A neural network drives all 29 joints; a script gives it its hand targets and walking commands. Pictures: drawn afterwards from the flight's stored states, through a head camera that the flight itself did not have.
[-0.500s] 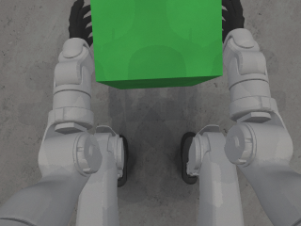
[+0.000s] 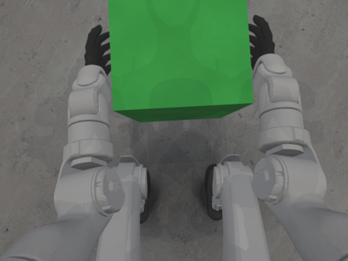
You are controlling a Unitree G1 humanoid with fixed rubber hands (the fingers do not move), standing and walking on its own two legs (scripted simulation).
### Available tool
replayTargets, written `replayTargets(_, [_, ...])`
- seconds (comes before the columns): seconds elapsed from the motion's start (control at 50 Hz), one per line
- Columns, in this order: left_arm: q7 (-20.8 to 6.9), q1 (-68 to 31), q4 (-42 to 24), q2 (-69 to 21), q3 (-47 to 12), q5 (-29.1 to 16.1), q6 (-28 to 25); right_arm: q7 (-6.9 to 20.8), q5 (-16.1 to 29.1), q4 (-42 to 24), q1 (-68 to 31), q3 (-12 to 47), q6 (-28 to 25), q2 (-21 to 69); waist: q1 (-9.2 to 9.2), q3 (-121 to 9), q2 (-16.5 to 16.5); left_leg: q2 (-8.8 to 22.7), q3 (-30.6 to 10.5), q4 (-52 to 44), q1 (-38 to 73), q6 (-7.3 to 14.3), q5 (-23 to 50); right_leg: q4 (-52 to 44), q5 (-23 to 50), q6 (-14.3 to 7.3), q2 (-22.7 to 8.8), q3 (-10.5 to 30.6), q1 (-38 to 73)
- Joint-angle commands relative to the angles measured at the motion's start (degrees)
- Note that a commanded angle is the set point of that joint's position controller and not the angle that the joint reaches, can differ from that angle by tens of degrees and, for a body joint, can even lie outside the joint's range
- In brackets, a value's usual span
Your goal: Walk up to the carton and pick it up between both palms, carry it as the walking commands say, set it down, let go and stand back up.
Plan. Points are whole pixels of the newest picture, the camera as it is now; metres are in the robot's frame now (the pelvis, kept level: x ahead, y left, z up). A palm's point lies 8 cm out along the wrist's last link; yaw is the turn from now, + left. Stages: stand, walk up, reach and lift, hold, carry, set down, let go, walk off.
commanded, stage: reach and lift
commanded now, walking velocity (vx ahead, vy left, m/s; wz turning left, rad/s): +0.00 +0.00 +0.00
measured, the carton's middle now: (179, 74) +0.50 +0.00 -0.15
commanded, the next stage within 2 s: none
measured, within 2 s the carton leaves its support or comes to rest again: neither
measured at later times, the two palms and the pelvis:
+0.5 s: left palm (80, 61) +0.48 +0.16 +0.00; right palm (280, 50) +0.49 -0.17 +0.00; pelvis +0.02 +0.00 +0.06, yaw -1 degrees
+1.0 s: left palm (52, 48) +0.46 +0.16 +0.08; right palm (310, 38) +0.47 -0.17 +0.08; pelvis +0.04 +0.00 +0.12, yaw -1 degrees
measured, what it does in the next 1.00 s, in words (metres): rises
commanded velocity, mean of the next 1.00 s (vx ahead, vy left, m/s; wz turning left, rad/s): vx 0.00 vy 0.00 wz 0.00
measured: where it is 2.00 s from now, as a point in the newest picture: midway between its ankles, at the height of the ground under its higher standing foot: (177, 203)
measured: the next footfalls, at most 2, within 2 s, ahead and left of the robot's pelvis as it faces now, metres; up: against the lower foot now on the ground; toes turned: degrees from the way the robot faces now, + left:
none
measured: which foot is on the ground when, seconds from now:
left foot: down 0.00-1.00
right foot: down 0.00-1.00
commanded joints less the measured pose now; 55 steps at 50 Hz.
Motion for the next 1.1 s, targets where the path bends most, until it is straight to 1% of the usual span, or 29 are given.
replayTargets(0.0, [-16.00,-38.82,-0.34,-56.02,-31.52,-9.50,-0.38,15.43,9.03,-0.18,-33.62,27.71,-0.27,58.73,0.44,-60.92,-1.40,-9.90,10.37,-10.57,32.81,1.64,9.17,-10.65,8.13,-1.44,9.51,-10.07,37.56])
replayTargets(0.18, [-16.60,-35.19,-1.27,-57.51,-32.89,-9.73,0.15,15.81,8.83,-1.27,-30.13,28.71,0.13,60.04,0.20,-60.35,-1.14,-10.18,9.62,-14.14,36.61,1.58,10.05,-14.28,8.97,-1.50,9.87,-9.65,40.96])
replayTargets(0.66, [-16.91,-25.08,-2.24,-60.25,-35.62,-9.43,0.05,16.55,8.45,-2.69,-20.32,30.78,0.14,63.41,-0.24,-55.95,-0.08,-10.73,7.74,-24.05,47.60,1.45,11.83,-23.73,10.44,-1.74,10.30,-8.30,50.62])
replayTargets(1.08, [-18.38,-15.63,-3.68,-61.74,-36.69,-8.15,0.34,17.44,6.93,-4.54,-11.41,31.89,0.28,65.44,0.18,-49.13,-0.25,-10.38,6.42,-34.85,58.88,1.79,14.15,-34.21,13.03,-2.29,10.22,-6.37,62.59])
